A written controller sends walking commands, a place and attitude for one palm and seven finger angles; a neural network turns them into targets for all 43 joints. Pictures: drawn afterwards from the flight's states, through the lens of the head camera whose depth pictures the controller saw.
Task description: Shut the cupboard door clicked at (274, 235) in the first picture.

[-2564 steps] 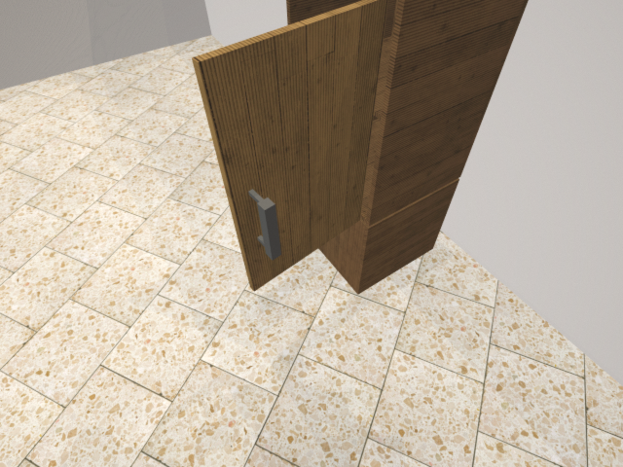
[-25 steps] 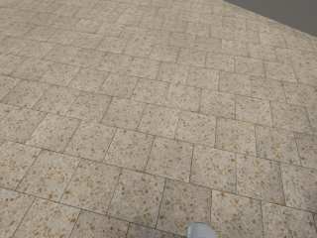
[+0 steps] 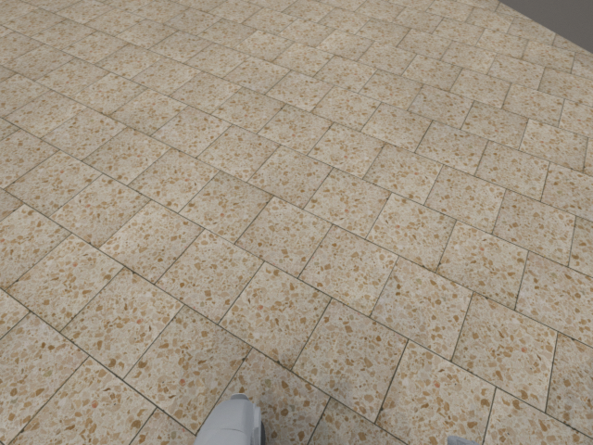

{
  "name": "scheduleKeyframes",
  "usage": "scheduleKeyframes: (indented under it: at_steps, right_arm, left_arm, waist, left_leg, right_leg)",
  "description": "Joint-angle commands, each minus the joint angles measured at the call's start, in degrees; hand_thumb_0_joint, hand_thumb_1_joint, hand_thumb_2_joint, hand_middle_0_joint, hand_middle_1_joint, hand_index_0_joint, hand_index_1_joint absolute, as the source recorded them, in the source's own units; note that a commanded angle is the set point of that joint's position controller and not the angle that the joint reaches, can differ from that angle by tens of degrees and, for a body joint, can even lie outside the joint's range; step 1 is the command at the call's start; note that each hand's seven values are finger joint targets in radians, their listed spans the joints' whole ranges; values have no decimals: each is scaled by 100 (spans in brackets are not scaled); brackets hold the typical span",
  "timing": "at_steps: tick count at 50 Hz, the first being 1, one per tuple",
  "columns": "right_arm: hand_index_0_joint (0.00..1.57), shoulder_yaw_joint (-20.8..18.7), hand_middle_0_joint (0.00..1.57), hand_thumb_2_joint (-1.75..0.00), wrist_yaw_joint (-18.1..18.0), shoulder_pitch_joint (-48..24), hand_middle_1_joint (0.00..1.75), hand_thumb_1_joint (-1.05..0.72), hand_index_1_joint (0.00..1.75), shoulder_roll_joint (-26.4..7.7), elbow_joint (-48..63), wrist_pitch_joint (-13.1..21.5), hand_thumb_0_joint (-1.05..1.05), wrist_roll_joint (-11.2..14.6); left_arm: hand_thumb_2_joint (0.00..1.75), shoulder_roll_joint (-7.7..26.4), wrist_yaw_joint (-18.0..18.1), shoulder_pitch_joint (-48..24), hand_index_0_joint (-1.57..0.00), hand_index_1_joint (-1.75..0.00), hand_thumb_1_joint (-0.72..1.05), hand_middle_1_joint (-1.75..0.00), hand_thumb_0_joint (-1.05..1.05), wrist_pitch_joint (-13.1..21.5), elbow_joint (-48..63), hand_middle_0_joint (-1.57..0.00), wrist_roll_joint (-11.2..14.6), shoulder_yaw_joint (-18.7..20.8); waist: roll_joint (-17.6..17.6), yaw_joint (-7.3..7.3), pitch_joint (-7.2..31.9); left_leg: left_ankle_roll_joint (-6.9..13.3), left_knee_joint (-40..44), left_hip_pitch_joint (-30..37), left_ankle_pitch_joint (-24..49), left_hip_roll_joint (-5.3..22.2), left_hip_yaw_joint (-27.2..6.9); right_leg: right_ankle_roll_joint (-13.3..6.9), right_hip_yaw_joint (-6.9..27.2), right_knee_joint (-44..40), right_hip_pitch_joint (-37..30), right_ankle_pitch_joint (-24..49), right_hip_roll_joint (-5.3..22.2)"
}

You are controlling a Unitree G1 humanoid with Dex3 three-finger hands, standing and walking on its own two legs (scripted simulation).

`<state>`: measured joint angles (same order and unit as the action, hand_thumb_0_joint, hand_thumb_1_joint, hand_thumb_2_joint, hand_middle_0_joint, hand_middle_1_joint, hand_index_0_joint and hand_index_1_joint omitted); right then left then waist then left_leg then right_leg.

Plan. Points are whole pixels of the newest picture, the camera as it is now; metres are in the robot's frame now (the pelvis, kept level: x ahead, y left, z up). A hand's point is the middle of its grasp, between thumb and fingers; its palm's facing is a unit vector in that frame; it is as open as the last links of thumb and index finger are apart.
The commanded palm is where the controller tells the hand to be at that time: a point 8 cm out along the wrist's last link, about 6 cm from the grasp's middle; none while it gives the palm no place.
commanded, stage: walk to a spot facing it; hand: left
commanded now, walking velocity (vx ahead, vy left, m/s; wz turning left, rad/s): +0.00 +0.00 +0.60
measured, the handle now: out of the picture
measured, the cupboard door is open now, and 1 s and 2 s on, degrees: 35 35 35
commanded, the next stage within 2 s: turn to face it in 0.08 s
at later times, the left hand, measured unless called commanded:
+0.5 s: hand (179, 423) +0.16 +0.20 -0.17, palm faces +0.06 -0.98 -0.21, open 7.4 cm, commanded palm none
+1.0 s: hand (203, 327) +0.31 +0.18 -0.16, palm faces -0.28 -0.93 -0.25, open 7.4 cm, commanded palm none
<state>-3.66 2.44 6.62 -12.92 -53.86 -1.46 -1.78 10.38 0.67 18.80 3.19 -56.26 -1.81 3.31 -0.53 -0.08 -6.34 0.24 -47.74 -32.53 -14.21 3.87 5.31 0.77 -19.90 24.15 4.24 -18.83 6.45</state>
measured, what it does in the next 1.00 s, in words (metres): walks ahead, turning right: left foot, then right foot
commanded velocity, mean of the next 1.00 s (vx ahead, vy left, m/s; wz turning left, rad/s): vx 0.00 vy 0.00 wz -0.42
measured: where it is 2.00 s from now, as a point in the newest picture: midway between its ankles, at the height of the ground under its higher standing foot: outside the picture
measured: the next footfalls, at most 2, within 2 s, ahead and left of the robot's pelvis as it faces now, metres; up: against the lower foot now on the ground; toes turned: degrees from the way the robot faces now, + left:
left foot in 0.10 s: +0.17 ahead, +0.11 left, +0.00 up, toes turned +7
right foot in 0.48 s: +0.17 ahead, -0.12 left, +0.00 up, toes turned -1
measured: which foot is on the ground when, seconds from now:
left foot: up 0.00-0.08, down 0.10-0.50, up 0.52-0.72, down 0.74-1.00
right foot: down 0.00-0.08, up 0.10-0.46, down 0.48-0.74, up 0.76-1.00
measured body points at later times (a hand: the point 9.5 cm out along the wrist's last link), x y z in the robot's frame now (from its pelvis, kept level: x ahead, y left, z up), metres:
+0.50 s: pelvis +0.11 +0.01 -0.01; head +0.13 +0.00 +0.44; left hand +0.16 +0.25 -0.16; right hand +0.21 -0.21 -0.16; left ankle +0.13 +0.11 -0.74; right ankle +0.13 -0.12 -0.74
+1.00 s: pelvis +0.14 +0.00 +0.00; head +0.18 +0.00 +0.44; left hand +0.32 +0.23 -0.14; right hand +0.11 -0.26 -0.15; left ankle +0.15 +0.13 -0.74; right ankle +0.11 -0.11 -0.72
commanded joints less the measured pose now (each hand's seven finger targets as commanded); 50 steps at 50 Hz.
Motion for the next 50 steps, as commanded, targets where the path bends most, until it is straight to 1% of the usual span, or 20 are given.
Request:
scheduleKeyframes:
  at_steps: [1,3,4,5,6,8,11,21,22,24,26,30,34,35,36,37,40,43,47,50]
  right_arm:
    - [20,44,20,-90,44,2,30,-90,30,-283,570,143,0,35]
    - [20,-114,20,-90,-11,1094,30,-90,30,-835,355,163,0,-6]
    - [20,-290,20,-90,-74,1520,30,-90,30,-1628,313,188,0,-64]
    - [20,-300,20,-90,-155,1773,30,-90,30,-1940,279,151,0,49]
    - [20,-268,20,-90,-233,1493,30,-90,30,-1860,446,155,0,62]
    - [20,-174,20,-90,-297,580,30,-90,30,-1409,728,138,0,46]
    - [20,15,20,-90,-339,102,30,-90,30,-921,785,214,0,22]
    - [20,-1,20,-90,-374,63,30,-90,30,-721,230,110,0,77]
    - [20,-7,20,-90,-368,117,30,-90,30,-628,227,92,0,93]
    - [20,-3,20,-90,-331,311,30,-90,30,-282,353,64,0,125]
    - [20,-19,20,-90,-359,202,30,-90,30,-251,417,-6,0,94]
    - [20,9,20,-90,-429,207,30,-90,30,-202,358,103,0,171]
    - [20,22,20,-90,-499,774,30,-90,30,-216,169,160,0,171]
    - [20,-5,20,-90,-516,980,30,-90,30,-450,114,212,0,142]
    - [20,-97,20,-90,-527,942,30,-90,30,-858,170,227,0,85]
    - [20,-135,20,-90,-533,1058,30,-90,30,-1143,249,192,0,35]
    - [20,-65,20,-90,-557,725,30,-90,30,-973,307,170,0,-17]
    - [20,-79,20,-90,-535,664,30,-90,30,-1022,346,151,0,-27]
    - [20,-150,20,-90,-474,776,30,-90,30,-1176,309,129,0,-4]
    - [20,-199,20,-90,-422,548,30,-90,30,-1237,397,102,0,50]
  left_arm:
    - [90,1223,64,192,-20,-30,90,-30,0,45,369,-20,12,263]
    - [90,1330,49,10,-20,-30,90,-30,0,-36,535,-20,82,312]
    - [90,958,-19,162,-20,-30,90,-30,0,-113,728,-20,171,243]
    - [90,945,53,-105,-20,-30,90,-30,0,-180,1015,-20,125,169]
    - [90,913,99,-411,-20,-30,90,-30,0,-213,1223,-20,109,168]
    - [90,821,88,-371,-20,-30,90,-30,0,-312,1016,-20,95,202]
    - [90,663,11,191,-20,-30,90,-30,0,-398,656,-20,28,172]
    - [90,527,-46,248,-20,-30,90,-30,0,-473,341,-20,29,33]
    - [90,589,-47,272,-20,-30,90,-30,0,-447,352,-20,24,73]
    - [90,1171,-30,11,-20,-30,90,-30,0,-376,508,-20,-16,171]
    - [90,1303,-4,-160,-20,-30,90,-30,0,-347,534,-20,-5,246]
    - [90,1171,74,-217,-20,-30,90,-30,0,-410,500,-20,-4,366]
    - [90,1119,60,-539,-20,-30,90,-30,0,-503,536,-20,83,398]
    - [90,959,34,-651,-20,-30,90,-30,0,-532,637,-20,126,349]
    - [90,655,-29,-544,-20,-30,90,-30,0,-542,724,-20,156,293]
    - [90,607,-67,-643,-20,-30,90,-30,0,-539,861,-20,130,252]
    - [90,768,-153,-950,-20,-30,90,-30,0,-648,781,-20,78,297]
    - [90,620,-242,-1035,-20,-30,90,-30,0,-672,837,-20,88,204]
    - [90,651,-273,-1134,-20,-30,90,-30,0,-629,968,-20,81,169]
    - [90,875,-265,-588,-20,-30,90,-30,0,-550,877,-20,57,239]
  waist:
    - [-829,121,672]
    - [-173,719,1334]
    - [1564,798,1791]
    - [1261,882,2029]
    - [459,721,1471]
    - [1116,410,1266]
    - [751,-20,1261]
    - [603,-255,514]
    - [298,-258,451]
    - [-923,-36,350]
    - [-1644,-96,540]
    - [-925,-167,1030]
    - [-819,100,1148]
    - [-318,181,1193]
    - [986,118,1216]
    - [1688,196,1022]
    - [1114,56,490]
    - [1021,63,530]
    - [1303,131,673]
    - [885,-213,842]
  left_leg:
    - [196,999,876,-89,-274,203]
    - [349,1801,2936,1347,-263,-50]
    - [1172,1912,4148,3553,1486,-2439]
    - [1705,2312,3991,3752,2237,-3411]
    - [1738,2432,3292,3000,2215,-3377]
    - [1328,2795,2334,1361,1601,-2774]
    - [1004,2933,1877,1154,1056,-1797]
    - [619,2763,1140,-418,968,-886]
    - [429,2410,1076,-440,748,-695]
    - [-91,1157,1039,-1013,-162,88]
    - [-183,-98,905,-1610,-346,-191]
    - [-238,-13,474,-1590,-308,-491]
    - [-270,2269,2025,55,-393,-359]
    - [-180,2762,2827,567,17,-583]
    - [225,2959,3366,1269,1097,-1663]
    - [835,3103,3032,1943,2051,-2212]
    - [1020,2861,2577,2939,1804,-1482]
    - [815,2595,2662,3198,1555,-610]
    - [663,2334,2706,3037,1610,-333]
    - [208,1353,2134,2225,1330,87]
  right_leg:
    - [-428,558,524,-492,5007,1627]
    - [-99,262,2436,583,3496,1263]
    - [312,395,4217,2407,-1175,226]
    - [239,1338,4976,2862,-2342,-58]
    - [259,1711,5102,3153,-1944,7]
    - [308,1990,4822,2957,-1315,193]
    - [263,1904,4271,2383,-510,47]
    - [117,1738,846,718,608,-485]
    - [49,2025,381,618,849,-410]
    - [-577,3770,-587,1075,1508,867]
    - [-1198,4425,-869,1087,2097,1162]
    - [-1215,3813,-16,-238,4165,807]
    - [-718,3679,486,541,3456,307]
    - [-447,3370,764,1248,2587,-68]
    - [-134,2819,1454,2214,729,-735]
    - [40,2222,2446,2511,-1362,-847]
    - [131,2167,3758,2666,-1237,-524]
    - [121,1773,2916,2236,-884,-476]
    - [16,1496,1854,1655,-500,-614]
    - [-109,1453,282,410,927,-620]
